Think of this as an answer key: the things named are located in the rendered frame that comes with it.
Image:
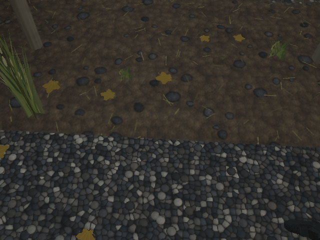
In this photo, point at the right robot hand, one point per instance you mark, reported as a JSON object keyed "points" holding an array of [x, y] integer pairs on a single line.
{"points": [[304, 228]]}

